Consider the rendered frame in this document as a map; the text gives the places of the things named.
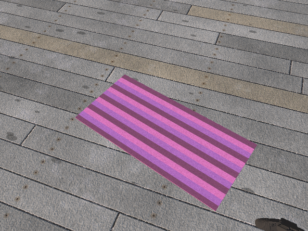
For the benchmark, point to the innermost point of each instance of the robot right hand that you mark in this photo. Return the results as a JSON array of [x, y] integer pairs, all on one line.
[[276, 224]]

